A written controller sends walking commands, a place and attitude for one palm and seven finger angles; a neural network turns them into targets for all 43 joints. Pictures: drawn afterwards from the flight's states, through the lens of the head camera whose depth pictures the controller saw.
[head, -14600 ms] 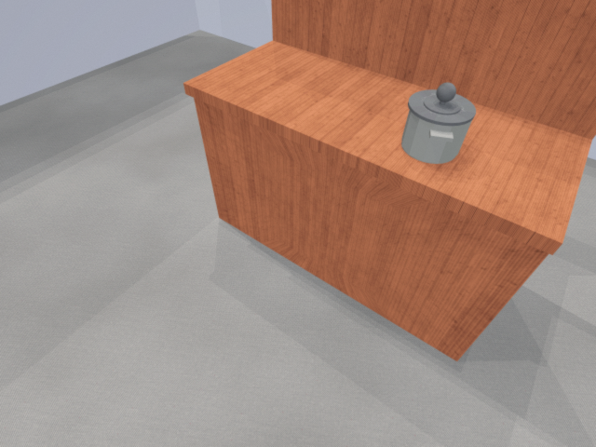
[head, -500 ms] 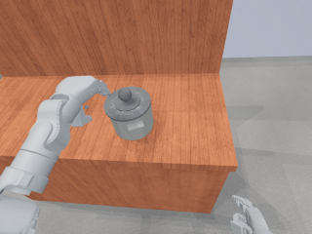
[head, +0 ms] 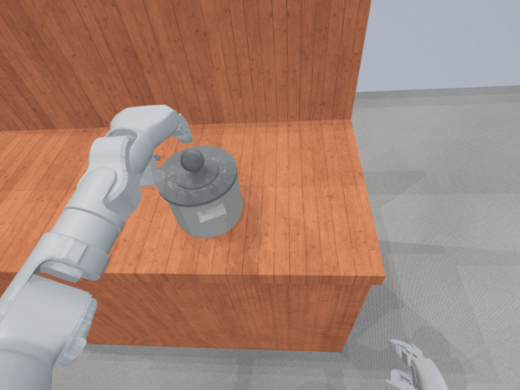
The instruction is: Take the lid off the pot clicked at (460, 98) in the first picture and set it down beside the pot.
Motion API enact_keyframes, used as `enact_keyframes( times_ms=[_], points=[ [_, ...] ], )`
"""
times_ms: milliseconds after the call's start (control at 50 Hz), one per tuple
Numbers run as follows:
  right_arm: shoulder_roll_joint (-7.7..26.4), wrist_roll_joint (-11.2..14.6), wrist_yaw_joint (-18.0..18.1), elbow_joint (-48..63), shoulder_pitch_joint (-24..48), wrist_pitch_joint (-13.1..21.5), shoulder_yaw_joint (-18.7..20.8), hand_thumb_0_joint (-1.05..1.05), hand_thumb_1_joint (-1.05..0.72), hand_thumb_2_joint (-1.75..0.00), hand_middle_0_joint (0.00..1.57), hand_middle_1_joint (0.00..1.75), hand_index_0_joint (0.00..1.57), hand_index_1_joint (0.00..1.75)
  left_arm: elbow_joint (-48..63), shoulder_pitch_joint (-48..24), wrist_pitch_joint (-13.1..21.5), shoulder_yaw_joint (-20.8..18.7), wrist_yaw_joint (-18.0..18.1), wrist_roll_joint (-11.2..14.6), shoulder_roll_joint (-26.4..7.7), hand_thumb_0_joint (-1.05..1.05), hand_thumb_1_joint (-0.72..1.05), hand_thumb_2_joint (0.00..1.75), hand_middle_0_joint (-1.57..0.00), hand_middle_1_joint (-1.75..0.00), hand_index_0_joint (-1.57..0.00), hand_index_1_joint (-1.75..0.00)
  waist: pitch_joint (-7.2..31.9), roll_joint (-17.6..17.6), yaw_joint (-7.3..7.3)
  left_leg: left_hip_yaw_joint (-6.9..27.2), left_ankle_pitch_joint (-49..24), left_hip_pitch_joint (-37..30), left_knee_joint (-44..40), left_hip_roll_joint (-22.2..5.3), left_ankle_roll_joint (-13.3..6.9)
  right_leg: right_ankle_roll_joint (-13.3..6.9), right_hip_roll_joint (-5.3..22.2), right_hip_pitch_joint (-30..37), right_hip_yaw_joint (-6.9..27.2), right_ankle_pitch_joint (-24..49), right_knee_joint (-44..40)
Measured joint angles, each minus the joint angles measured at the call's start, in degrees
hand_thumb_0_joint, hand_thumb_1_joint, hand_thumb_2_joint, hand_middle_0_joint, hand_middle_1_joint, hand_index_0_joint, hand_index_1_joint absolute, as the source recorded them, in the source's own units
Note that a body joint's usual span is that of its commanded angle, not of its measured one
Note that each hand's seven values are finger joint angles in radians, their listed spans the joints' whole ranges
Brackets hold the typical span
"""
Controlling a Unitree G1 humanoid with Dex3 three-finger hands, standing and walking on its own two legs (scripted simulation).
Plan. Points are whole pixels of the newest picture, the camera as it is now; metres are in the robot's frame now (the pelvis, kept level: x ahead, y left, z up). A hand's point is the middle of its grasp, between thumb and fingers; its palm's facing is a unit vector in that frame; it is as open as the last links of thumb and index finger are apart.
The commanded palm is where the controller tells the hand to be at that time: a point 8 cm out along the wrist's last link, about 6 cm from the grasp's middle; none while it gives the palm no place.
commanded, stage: move the open hand above the knob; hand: left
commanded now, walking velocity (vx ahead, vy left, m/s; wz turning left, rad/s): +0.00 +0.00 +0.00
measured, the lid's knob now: (192, 160) +0.51 +0.15 +0.07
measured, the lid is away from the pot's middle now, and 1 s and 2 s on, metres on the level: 0.00 0.00 0.00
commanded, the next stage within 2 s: lower the open fingers around the knob in 1.08 s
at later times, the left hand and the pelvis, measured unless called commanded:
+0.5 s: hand (179, 130) +0.48 +0.15 +0.15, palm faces -0.26 -0.03 -0.97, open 10.2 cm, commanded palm +0.46 +0.15 +0.21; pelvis +0.01 +0.01 +0.00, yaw -1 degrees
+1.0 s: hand (176, 135) +0.47 +0.15 +0.15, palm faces -0.25 -0.03 -0.97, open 10.2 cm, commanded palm +0.46 +0.15 +0.21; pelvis +0.01 +0.01 +0.00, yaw -1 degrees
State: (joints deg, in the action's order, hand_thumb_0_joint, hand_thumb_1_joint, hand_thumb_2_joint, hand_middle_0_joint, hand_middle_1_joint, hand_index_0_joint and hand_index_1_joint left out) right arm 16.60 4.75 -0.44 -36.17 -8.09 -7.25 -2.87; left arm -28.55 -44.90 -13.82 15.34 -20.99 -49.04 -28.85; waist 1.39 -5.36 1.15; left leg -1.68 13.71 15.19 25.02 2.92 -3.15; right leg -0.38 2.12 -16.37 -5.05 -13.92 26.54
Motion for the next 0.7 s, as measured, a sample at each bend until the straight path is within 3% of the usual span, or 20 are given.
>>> enact_keyframes(
  times_ms=[400, 540, 700],
  points=[
    [0.02, -0.48, 0.97, -2.56, -4.01, -0.14, 0.99, 0.01, -0.90, -0.90, 0.20, 0.30, 0.20, 0.29, -15.86, -12.46, 1.46, 0.40, 1.27, -1.81, 2.58, 0.00, -0.31, 1.44, -0.84, -0.09, -0.84, -0.09, 1.05, 0.94, 2.44, -0.80, 0.34, 2.63, 0.09, -0.19, -0.29, 0.23, -0.25, -2.77, 0.86, 0.20, -0.28],
    [-0.08, -0.65, 0.50, -2.61, -5.19, -0.42, 1.09, 0.01, -0.90, -0.90, 0.20, 0.30, 0.20, 0.29, -16.46, -12.11, 1.89, -1.54, 1.95, -2.09, 2.64, 0.00, -0.31, 1.44, -0.84, -0.09, -0.84, -0.09, 1.71, 0.75, 2.87, -1.52, 0.42, 2.74, -0.35, -0.29, -0.50, 0.48, -0.41, -3.11, 1.62, 0.47, -0.82],
    [-0.51, -0.41, 0.48, -2.24, -4.66, -0.41, 1.05, 0.01, -0.90, -0.90, 0.20, 0.30, 0.20, 0.29, -15.05, -11.02, 1.00, -0.41, 2.08, -2.19, 2.53, 0.00, -0.31, 1.44, -0.84, -0.09, -0.84, -0.09, 1.70, 0.94, 2.35, -1.39, 0.42, 2.61, -0.34, -0.13, -0.67, 0.64, -0.25, -2.83, 1.51, 0.51, -0.96]
  ],
)
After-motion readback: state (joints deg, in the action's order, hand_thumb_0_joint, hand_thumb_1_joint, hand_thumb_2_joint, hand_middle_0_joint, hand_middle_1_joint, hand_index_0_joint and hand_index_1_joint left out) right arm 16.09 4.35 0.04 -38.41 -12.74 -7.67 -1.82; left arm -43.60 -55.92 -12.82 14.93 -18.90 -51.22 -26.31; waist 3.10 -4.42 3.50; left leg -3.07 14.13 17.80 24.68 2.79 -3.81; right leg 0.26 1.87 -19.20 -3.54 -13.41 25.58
